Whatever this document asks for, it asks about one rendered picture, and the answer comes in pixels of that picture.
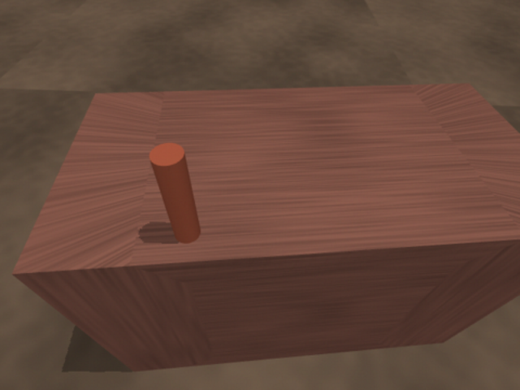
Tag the can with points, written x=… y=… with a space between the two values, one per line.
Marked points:
x=171 y=171

